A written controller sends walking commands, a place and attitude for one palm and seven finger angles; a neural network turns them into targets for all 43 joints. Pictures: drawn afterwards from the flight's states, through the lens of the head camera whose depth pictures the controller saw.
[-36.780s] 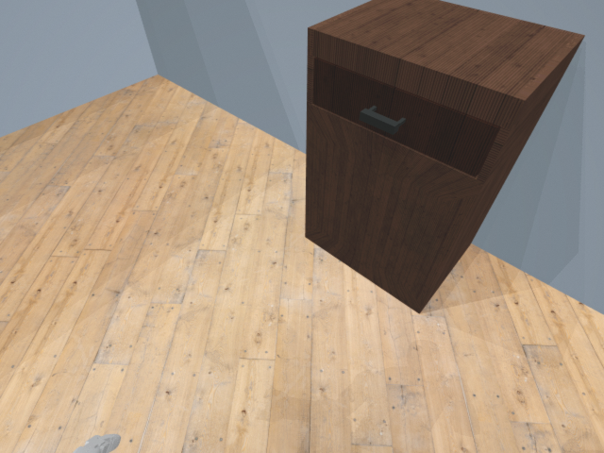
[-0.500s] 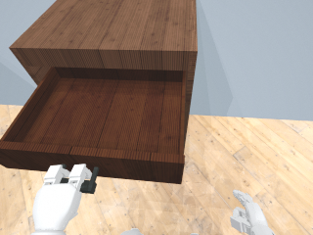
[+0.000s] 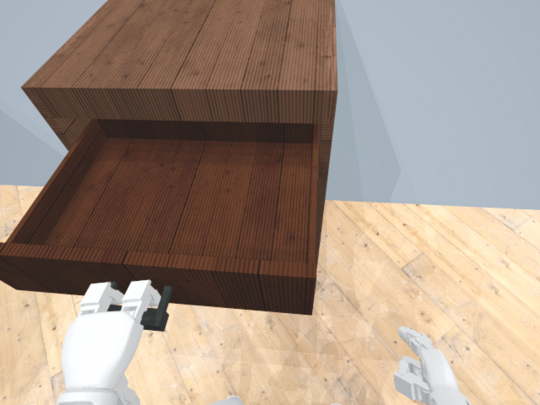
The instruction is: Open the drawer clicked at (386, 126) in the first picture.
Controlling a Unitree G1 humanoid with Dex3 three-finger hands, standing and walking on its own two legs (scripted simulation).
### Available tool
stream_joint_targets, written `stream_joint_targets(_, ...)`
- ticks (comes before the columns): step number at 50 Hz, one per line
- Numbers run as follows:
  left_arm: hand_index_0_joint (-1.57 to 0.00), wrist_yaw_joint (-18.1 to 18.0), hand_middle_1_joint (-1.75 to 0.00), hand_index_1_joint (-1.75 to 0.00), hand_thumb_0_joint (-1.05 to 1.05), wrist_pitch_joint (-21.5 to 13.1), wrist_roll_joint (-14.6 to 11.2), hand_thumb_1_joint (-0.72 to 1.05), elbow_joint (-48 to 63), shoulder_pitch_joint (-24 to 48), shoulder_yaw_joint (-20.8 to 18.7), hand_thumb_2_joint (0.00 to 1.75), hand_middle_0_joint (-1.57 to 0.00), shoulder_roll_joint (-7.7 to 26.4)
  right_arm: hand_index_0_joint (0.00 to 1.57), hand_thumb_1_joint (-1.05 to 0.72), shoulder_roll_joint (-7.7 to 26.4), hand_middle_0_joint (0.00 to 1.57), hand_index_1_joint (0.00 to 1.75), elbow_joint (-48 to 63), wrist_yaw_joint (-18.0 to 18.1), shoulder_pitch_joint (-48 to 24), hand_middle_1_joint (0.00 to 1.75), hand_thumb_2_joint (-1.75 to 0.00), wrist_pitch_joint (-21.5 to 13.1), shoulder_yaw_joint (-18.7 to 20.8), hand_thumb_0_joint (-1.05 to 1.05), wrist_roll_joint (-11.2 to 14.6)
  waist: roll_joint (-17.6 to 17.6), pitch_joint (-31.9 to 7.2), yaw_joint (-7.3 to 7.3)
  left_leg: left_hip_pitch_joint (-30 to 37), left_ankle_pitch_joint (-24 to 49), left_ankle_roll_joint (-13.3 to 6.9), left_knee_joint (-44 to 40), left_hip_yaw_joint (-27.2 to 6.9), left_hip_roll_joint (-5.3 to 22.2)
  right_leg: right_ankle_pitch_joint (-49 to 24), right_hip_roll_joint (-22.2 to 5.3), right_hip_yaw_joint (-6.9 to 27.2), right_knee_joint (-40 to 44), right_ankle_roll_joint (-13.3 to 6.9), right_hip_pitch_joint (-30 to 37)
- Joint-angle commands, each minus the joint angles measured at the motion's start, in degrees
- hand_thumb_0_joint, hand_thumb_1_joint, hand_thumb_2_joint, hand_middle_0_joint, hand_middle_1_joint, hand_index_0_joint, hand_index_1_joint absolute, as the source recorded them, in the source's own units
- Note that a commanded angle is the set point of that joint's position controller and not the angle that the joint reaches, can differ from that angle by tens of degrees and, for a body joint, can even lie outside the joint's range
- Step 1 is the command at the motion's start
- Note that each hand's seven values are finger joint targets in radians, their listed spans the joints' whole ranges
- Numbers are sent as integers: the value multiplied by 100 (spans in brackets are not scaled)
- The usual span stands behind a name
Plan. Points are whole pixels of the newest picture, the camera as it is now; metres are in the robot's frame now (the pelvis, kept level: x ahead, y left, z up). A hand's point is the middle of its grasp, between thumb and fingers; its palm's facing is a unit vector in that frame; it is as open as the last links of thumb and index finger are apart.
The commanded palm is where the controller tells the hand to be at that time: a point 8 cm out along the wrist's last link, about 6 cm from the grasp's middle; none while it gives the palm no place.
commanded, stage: lift the hand off the handle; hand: left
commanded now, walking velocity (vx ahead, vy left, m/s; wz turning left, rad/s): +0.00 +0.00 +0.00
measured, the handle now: (134, 303) +0.25 +0.23 +0.01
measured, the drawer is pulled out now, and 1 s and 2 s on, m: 0.30 0.30 0.24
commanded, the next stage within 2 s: open the thumb to release the handle in 0.74 s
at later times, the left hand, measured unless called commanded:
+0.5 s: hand (126, 345) +0.19 +0.22 +0.01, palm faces -0.05 -0.10 -0.99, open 13.6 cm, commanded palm +0.17 +0.22 +0.09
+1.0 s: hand (118, 350) +0.19 +0.22 +0.02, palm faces -0.18 -0.15 -0.97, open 13.9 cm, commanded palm +0.19 +0.22 +0.10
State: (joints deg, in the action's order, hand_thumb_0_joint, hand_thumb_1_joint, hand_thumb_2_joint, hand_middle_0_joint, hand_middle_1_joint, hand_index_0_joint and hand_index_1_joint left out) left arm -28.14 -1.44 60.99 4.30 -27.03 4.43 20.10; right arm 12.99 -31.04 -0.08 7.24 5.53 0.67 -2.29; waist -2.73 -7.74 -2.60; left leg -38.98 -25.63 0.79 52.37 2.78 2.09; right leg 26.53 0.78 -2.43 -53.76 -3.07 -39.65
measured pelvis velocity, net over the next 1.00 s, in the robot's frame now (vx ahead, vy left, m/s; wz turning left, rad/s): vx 0.03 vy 0.01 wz -0.03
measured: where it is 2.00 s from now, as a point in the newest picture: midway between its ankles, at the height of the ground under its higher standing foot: outside the picture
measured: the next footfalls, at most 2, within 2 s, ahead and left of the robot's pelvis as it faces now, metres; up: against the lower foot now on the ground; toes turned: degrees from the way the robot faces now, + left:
none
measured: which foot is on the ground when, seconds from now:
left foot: down 0.00-1.00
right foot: down 0.00-1.00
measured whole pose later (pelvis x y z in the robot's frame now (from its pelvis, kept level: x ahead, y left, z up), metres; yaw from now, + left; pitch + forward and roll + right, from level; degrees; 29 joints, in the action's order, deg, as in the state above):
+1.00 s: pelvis +0.03 +0.01 +0.01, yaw -1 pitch +13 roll +0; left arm -18.7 -1.0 55.8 16.9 -39.9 3.9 24.2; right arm 13.4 -29.9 -0.9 9.6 2.0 1.3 -3.4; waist -3.2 -7.2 -1.6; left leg -34.3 -26.7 0.1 48.3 4.1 2.3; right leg 26.5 1.3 -0.9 -48.8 -2.0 -35.1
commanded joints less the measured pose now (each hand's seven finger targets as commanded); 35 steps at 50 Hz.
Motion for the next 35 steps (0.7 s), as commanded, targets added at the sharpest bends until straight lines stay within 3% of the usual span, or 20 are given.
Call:
stream_joint_targets(1,-30,-188,-120,-120,0,118,-57,-50,719,-157,-588,30,-30,676,20,-90,561,20,30,902,17,-536,30,-90,-290,219,0,7,473,-989,-95,559,1059,-183,-474,-144,-362,-1977,43,368,929,108,668)
stream_joint_targets(4,-30,-180,-120,-120,0,154,-30,-50,694,118,-481,30,-30,629,20,-90,568,20,30,871,25,-515,30,-90,-277,214,0,6,477,-930,-30,559,970,-194,-447,-138,-370,-1849,32,347,950,129,578)
stream_joint_targets(7,-30,-197,-120,-120,0,181,-38,-50,638,135,-606,30,-30,736,20,-90,565,20,30,855,56,-514,30,-90,-283,209,0,12,497,-968,-60,574,980,-185,-480,-133,-365,-1888,30,360,948,127,644)
stream_joint_targets(9,-30,-176,-120,-120,0,231,-25,-50,628,414,-468,30,-30,665,20,-90,576,20,30,830,72,-535,30,-90,-264,208,0,25,342,-893,-2,587,886,-188,-480,-131,-368,-1692,19,339,995,134,544)
stream_joint_targets(11,-30,-167,-120,-120,0,272,-10,-50,501,678,-577,30,-30,770,20,-90,578,20,30,799,118,-548,30,-90,-251,207,0,35,547,-876,21,549,808,-196,-504,-155,-350,-1536,35,318,1041,142,528)
stream_joint_targets(14,-30,-158,-120,-120,0,313,-32,-50,889,851,-606,30,-30,876,20,-90,555,20,30,823,144,-555,30,-90,-255,210,0,44,199,-1106,-42,877,915,-203,-614,-133,-363,-1514,23,325,1118,119,673)
stream_joint_targets(16,-30,-106,-120,-120,0,361,-88,-50,1074,873,-575,30,-30,874,20,-90,557,20,30,845,156,-589,30,-90,-253,188,0,51,201,-1161,-32,1035,1035,-203,-687,-149,-341,-1609,25,290,1173,113,765)
stream_joint_targets(20,-30,4,-120,-120,0,284,-211,-50,1444,848,-653,30,-30,968,20,-90,519,20,30,842,189,-655,30,-90,-289,167,0,48,214,-1041,-66,1203,1131,-215,-828,-142,-337,-1724,1,320,1320,132,952)
stream_joint_targets(22,-30,38,-120,-120,0,198,-259,-50,1820,680,-670,30,-30,993,20,-90,504,20,30,893,170,-648,30,-90,-331,162,0,24,-27,-1201,-130,1425,1342,-211,-883,-126,-330,-1863,-14,328,1323,97,1053)
stream_joint_targets(25,-30,101,-120,-120,0,63,-344,-50,2107,325,-684,30,-30,970,20,-90,490,20,30,935,113,-635,30,-90,-366,163,0,-2,45,-1043,-153,1502,1524,-210,-926,-129,-307,-1954,1,283,1346,83,1063)
stream_joint_targets(27,-30,112,-120,-120,0,-13,-377,-50,2388,140,-816,30,-30,1075,20,-90,496,20,30,970,93,-647,30,-90,-390,144,0,-27,-118,-1079,-197,1582,1597,-197,-967,-121,-299,-1964,-2,322,1358,60,1076)
stream_joint_targets(30,-30,112,-120,-120,0,-154,-419,-50,2758,176,-809,30,-30,1080,20,-90,505,20,30,982,63,-586,30,-90,-453,166,0,-68,-160,-1056,-155,1727,1714,-201,-904,-102,-294,-1954,-7,363,1380,48,915)
stream_joint_targets(35,-30,71,-120,-120,0,-256,-508,-50,3361,-230,-1026,30,-30,1213,20,-90,536,20,30,1005,17,-460,30,-90,-526,187,0,-100,-405,-1370,-224,1944,2402,-158,-826,-96,-248,-2399,3,364,1241,19,957)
